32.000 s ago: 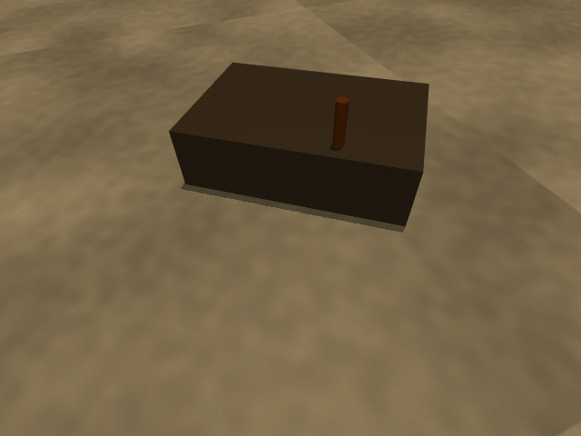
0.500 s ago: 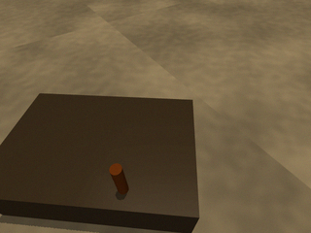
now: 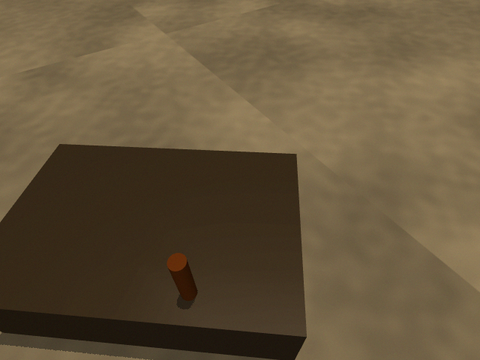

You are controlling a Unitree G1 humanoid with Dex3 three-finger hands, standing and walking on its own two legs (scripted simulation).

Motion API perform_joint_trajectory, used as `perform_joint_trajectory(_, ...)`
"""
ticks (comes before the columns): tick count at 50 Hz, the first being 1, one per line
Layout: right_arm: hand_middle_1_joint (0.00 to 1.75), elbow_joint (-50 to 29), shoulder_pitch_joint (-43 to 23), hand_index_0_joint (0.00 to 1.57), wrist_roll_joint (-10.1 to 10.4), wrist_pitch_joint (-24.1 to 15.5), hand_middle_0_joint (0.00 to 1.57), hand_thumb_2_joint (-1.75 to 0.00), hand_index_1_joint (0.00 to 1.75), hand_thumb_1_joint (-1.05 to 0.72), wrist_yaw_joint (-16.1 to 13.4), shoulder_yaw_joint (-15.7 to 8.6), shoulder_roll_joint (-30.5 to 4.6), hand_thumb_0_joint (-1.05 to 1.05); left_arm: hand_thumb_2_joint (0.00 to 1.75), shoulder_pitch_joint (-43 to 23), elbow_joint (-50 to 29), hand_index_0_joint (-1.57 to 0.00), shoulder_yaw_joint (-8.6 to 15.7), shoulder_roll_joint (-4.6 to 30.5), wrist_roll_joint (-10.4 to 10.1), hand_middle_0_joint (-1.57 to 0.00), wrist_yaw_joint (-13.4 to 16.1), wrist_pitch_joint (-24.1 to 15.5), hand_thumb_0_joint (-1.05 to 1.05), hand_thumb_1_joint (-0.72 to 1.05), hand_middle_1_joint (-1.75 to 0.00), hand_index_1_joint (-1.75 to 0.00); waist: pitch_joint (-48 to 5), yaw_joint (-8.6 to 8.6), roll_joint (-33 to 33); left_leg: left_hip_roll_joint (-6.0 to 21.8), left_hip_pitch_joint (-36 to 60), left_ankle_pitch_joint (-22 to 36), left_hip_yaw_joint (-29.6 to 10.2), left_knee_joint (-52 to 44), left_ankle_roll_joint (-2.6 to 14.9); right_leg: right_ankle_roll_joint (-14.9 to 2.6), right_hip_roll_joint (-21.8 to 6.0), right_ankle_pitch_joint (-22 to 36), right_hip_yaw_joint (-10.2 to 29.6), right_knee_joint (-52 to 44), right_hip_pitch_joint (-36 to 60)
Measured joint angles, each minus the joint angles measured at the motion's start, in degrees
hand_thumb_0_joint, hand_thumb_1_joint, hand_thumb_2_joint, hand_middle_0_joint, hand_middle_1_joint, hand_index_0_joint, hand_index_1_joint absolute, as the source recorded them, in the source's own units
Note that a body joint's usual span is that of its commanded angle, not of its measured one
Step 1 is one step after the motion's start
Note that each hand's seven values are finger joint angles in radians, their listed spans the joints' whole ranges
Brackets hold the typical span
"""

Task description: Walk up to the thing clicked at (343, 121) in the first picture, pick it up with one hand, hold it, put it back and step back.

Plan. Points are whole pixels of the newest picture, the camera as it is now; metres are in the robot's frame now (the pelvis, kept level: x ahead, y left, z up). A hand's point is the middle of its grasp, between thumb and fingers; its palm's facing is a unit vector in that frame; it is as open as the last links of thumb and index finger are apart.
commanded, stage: stand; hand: left
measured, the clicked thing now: (183, 278) +0.42 +0.20 -0.35
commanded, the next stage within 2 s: step back in 0.54 s
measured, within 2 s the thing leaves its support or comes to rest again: neither
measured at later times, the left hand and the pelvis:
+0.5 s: hand out of the picture +0.07 +0.25 -0.16, palm faces -0.03 -0.94 -0.34, open 7.4 cm; pelvis +0.00 +0.00 +0.00, yaw +0 degrees
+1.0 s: hand out of the picture +0.07 +0.31 -0.19, palm faces -0.01 -0.93 -0.37, open 7.4 cm; pelvis -0.08 +0.04 -0.04, yaw +1 degrees
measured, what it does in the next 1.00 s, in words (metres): steps on the spot: left foot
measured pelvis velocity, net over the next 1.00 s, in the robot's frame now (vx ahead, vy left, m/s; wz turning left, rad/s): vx -0.08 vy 0.04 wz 0.02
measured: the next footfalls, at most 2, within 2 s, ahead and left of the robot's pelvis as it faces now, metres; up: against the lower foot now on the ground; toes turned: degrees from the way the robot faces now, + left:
left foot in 0.94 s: -0.05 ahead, +0.15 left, +0.00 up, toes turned -1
right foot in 1.32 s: -0.12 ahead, -0.09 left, +0.00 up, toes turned -1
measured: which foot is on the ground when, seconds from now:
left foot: down 0.00-0.78, up 0.80-0.92, down 0.94-1.00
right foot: down 0.00-0.96, up 0.98-1.00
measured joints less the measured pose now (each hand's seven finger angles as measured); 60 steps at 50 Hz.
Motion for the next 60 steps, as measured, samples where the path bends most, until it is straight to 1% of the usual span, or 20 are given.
perform_joint_trajectory(27, 0.3, -0.22, -0.01, 0.2, 0.05, -0.07, 0.2, -0.9, 0.3, -0.91, -0.01, 0.01, 0.06, 0.01, 0.9, 0.0, -0.3, -0.2, -0.19, 0.06, 0.01, -0.2, 0.02, -0.07, 0.01, 0.9, -0.3, -0.3, -0.07, 0.08, -0.28, 0.01, 0.18, -0.27, 0.26, 0.13, 0.12, 0.13, -0.01, 0.04, 0.25, -0.26, 0.27)
perform_joint_trajectory(31, 0.3, -2.13, -1.24, 0.2, 0.98, 0.87, 0.2, -0.9, 0.3, -0.91, 0.42, -0.92, -0.5, 0.01, 0.9, -1.11, -2.57, -0.2, 1.42, 0.62, -0.9, -0.2, 0.22, 0.64, 0.01, 0.9, -0.3, -0.3, 1.92, -0.04, -0.18, 0.12, -3.42, -1.69, -0.07, 4.93, 0.44, -0.08, 0.06, -1.26, 0.09, 4.12, -3.04)
perform_joint_trajectory(36, 0.3, -5.41, -2.56, 0.2, 1.34, 2.01, 0.2, -0.9, 0.3, -0.91, 0.59, -2.3, -1.84, 0.01, 0.9, -2.69, -6.0, -0.2, 2.57, 2.06, -0.89, -0.2, 0.45, 1.88, 0.01, 0.9, -0.3, -0.3, 4.83, -0.11, -0.08, 0.1, -8.76, -3.57, -0.51, 12.08, 0.99, -0.49, -0.03, -3.36, -0.08, 11.42, -8.32)
perform_joint_trajectory(38, 0.3, -6.57, -2.75, 0.2, 1.29, 2.5, 0.2, -0.9, 0.3, -0.91, 0.6, -2.8, -2.54, 0.01, 0.9, -3.07, -7.23, -0.2, 2.78, 2.38, -0.72, -0.2, 0.37, 2.31, 0.01, 0.9, -0.3, -0.3, 5.53, -0.18, 0.17, 0.01, -10.94, -4.39, -0.72, 15.12, 1.64, -0.61, -0.12, -4.13, -0.2, 14.17, -10.26)
perform_joint_trajectory(39, 0.3, -7.14, -2.74, 0.2, 1.26, 2.71, 0.2, -0.9, 0.3, -0.91, 0.62, -3.04, -2.94, 0.01, 0.9, -3.24, -7.81, -0.2, 2.84, 2.46, -0.56, -0.2, 0.29, 2.5, 0.01, 0.9, -0.3, -0.3, 5.85, -0.28, 0.36, -0.12, -12.14, -4.85, -0.9, 16.91, 2.45, -0.6, -0.22, -4.5, -0.33, 15.5, -11.15)
perform_joint_trajectory(40, 0.3, -7.64, -2.69, 0.2, 1.21, 2.93, 0.2, -0.9, 0.3, -0.91, 0.68, -3.32, -3.32, 0.01, 0.9, -3.43, -8.34, -0.2, 2.88, 2.48, -0.33, -0.2, 0.23, 2.67, 0.01, 0.9, -0.3, -0.3, 6.23, -0.35, 0.44, -0.6, -13.37, -5.89, -1.29, 19.57, 3.32, -0.55, -0.44, -4.88, -0.37, 16.81, -11.95)
perform_joint_trajectory(42, 0.3, -8.62, -2.25, 0.2, 1.04, 3.5, 0.2, -0.9, 0.3, -0.91, 0.85, -3.87, -3.84, 0.01, 0.9, -3.68, -9.25, -0.2, 2.91, 2.41, 0.43, -0.2, 0.15, 2.91, 0.01, 0.9, -0.3, -0.3, 6.7, -0.36, 0.05, -2.68, -15.59, -13.22, -2.25, 27.97, 4.22, -0.41, -1.31, -5.36, 0.05, 18.93, -13.47)
perform_joint_trajectory(44, 0.3, -9.79, -1.15, 0.2, 1.21, 3.67, 0.2, -0.9, 0.3, -0.91, 1.13, -4.2, -3.94, 0.01, 0.9, -3.87, -10.16, -0.2, 2.84, 2.55, 1.08, -0.2, 0.28, 3.09, 0.01, 0.9, -0.3, -0.3, 6.7, -0.52, -0.74, -4.13, -16.23, -17.71, -2.66, 33.73, 4.84, -0.13, -2.25, -5.34, 0.57, 20.21, -15.07)
perform_joint_trajectory(45, 0.3, -10.26, -0.36, 0.2, 1.26, 3.47, 0.2, -0.9, 0.3, -0.91, 1.2, -4.29, -3.86, 0.01, 0.9, -4.06, -10.59, -0.2, 2.78, 2.73, 1.29, -0.2, 0.4, 3.18, 0.01, 0.9, -0.3, -0.3, 6.56, -0.68, -1.21, -4.23, -15.55, -17.96, -2.53, 33.62, 4.95, 0.24, -2.69, -5.28, 0.75, 20.8, -15.97)
perform_joint_trajectory(46, 0.3, -10.6, 0.57, 0.2, 1.19, 3.11, 0.2, -0.9, 0.3, -0.91, 1.19, -4.33, -3.75, 0.01, 0.9, -4.3, -11.06, -0.2, 2.75, 2.95, 1.33, -0.2, 0.51, 3.29, 0.01, 0.9, -0.3, -0.3, 6.35, -0.95, -1.68, -3.97, -14.08, -16.4, -2.23, 30.75, 4.94, 0.75, -3.13, -5.33, 0.83, 21.56, -16.93)
perform_joint_trajectory(47, 0.3, -10.88, 1.7, 0.2, 0.91, 2.62, 0.2, -0.9, 0.3, -0.91, 1.13, -4.35, -3.8, 0.01, 0.9, -4.51, -11.7, -0.21, 2.7, 3.1, 1.16, -0.2, 0.57, 3.48, 0.01, 0.9, -0.3, -0.3, 5.95, -1.28, -1.77, -3.36, -12.16, -12.29, -2.15, 25.66, 4.52, 0.98, -3.37, -5.66, 0.67, 22.79, -18.19)
perform_joint_trajectory(48, 0.3, -10.82, 2.5, 0.2, 0.28, 2.15, 0.2, -0.9, 0.3, -0.91, 0.9, -4.55, -3.59, 0.01, 0.9, -5.12, -12.35, -0.21, 2.74, 3.31, 0.83, -0.2, 0.63, 3.69, 0.01, 0.9, -0.3, -0.3, 6.14, -1.43, -2.32, -3.66, -11.61, -13.34, -2.11, 23.75, 3.28, 0.22, -3.7, -6.08, 1.26, 24.76, -19.71)
perform_joint_trajectory(49, 0.3, -10.57, 2.88, 0.2, -0.34, 1.94, 0.2, -0.9, 0.3, -0.91, 0.71, -4.55, -2.98, 0.01, 0.9, -5.88, -12.98, -0.2, 2.97, 3.59, 0.58, -0.2, 0.84, 3.88, 0.01, 0.9, -0.3, -0.3, 7.15, -1.05, -3.33, -4.2, -11.86, -13.66, -1.58, 24.24, 3.13, -0.71, -2.81, -9.84, 4.0, 27.59, -20.94)
perform_joint_trajectory(50, 0.3, -10.43, 3.24, 0.2, -0.57, 1.93, 0.2, -0.9, 0.3, -0.91, 0.75, -4.26, -2.47, 0.01, 0.9, -6.25, -13.44, -0.2, 3.2, 3.64, 0.52, -0.2, 1.2, 3.97, 0.01, 0.9, -0.3, -0.3, 7.91, -0.94, -3.66, -4.16, -12.19, -13.48, -1.43, 24.66, 3.27, -1.2, -0.59, -14.67, 6.84, 31.07, -21.97)
perform_joint_trajectory(51, 0.3, -10.38, 3.65, 0.2, -0.67, 1.96, 0.2, -0.9, 0.3, -0.91, 0.77, -3.95, -1.96, 0.01, 0.9, -6.35, -13.59, -0.2, 3.3, 3.64, 0.54, -0.2, 1.52, 4.04, 0.01, 0.9, -0.3, -0.3, 8.31, -1.22, -3.61, -3.88, -12.36, -12.91, -1.69, 24.43, 3.41, -1.54, 2.01, -18.11, 9.14, 34.93, -22.83)
perform_joint_trajectory(52, 0.3, -10.36, 4.05, 0.2, -0.75, 2.01, 0.2, -0.9, 0.3, -0.91, 0.64, -3.67, -1.38, 0.01, 0.9, -6.3, -13.55, -0.2, 3.32, 3.7, 0.45, -0.2, 1.74, 4.12, 0.01, 0.9, -0.3, -0.3, 8.48, -1.5, -3.65, -3.63, -12.26, -12.04, -1.88, 23.52, 3.51, -1.8, 4.25, -19.71, 10.76, 38.88, -23.59)
perform_joint_trajectory(53, 0.3, -10.34, 4.34, 0.2, -0.9, 2.09, 0.2, -0.9, 0.3, -0.91, 0.39, -3.4, -0.84, 0.01, 0.9, -6.06, -13.52, -0.2, 3.3, 3.76, 0.23, -0.2, 1.87, 4.14, 0.01, 0.9, -0.3, -0.3, 8.47, -1.55, -3.81, -3.4, -12.04, -11.05, -1.77, 22.26, 3.59, -1.93, 5.88, -19.84, 11.65, 42.45, -24.32)
perform_joint_trajectory(54, 0.3, -10.47, 4.56, 0.2, -0.99, 2.19, 0.2, -0.9, 0.3, -0.91, 0.08, -3.18, -0.45, 0.01, 0.9, -5.65, -13.56, -0.2, 3.27, 3.74, 0.03, -0.2, 1.9, 4.12, 0.01, 0.9, -0.3, -0.3, 8.4, -1.49, -3.86, -3.15, -11.86, -10.13, -1.52, 21.04, 3.7, -1.87, 6.91, -19.38, 11.8, 45.28, -24.88)
perform_joint_trajectory(57, 0.3, -11.59, 4.57, 0.2, -1.01, 2.11, 0.2, -0.9, 0.3, -0.9, -0.71, -3.0, 0.0, 0.01, 0.9, -3.85, -13.87, -0.2, 3.21, 3.39, -0.02, -0.2, 1.59, 3.95, 0.01, 0.9, -0.3, -0.3, 8.57, -1.44, -3.31, -2.32, -11.48, -8.13, -0.68, 18.62, 3.97, -0.86, 7.71, -18.27, 10.68, 48.4, -24.33)
perform_joint_trajectory(60, 0.3, -13.29, 3.98, 0.21, -0.86, 1.74, 0.2, -0.9, 0.3, -0.9, -1.09, -2.95, -0.07, 0.01, 0.9, -2.15, -14.02, -0.2, 3.34, 3.11, 0.09, -0.2, 1.18, 4.03, 0.01, 0.9, -0.3, -0.3, 8.85, -1.41, -2.62, -1.59, -11.86, -7.06, 0.3, 18.04, 4.03, 0.18, 6.96, -17.98, 9.7, 45.11, -21.73)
